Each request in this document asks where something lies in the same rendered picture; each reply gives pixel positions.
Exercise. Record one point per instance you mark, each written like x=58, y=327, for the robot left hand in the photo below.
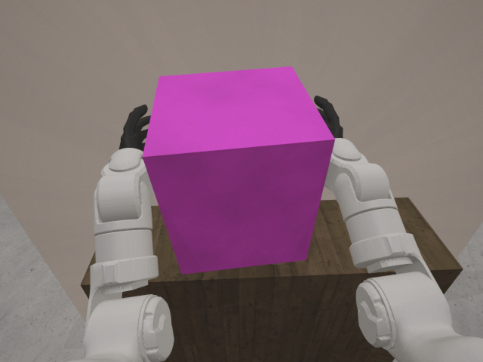
x=133, y=136

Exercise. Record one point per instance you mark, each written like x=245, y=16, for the pedestal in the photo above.
x=302, y=311

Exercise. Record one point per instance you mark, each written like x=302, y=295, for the right robot upper arm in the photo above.
x=407, y=315

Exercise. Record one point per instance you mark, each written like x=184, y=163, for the robot left forearm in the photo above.
x=122, y=226

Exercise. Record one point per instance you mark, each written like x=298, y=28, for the robot right hand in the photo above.
x=330, y=116

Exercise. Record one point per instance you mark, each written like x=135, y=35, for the robot right forearm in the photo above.
x=379, y=240

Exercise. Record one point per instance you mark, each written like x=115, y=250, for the carton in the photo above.
x=237, y=161

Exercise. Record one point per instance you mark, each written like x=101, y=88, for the left robot upper arm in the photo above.
x=132, y=329

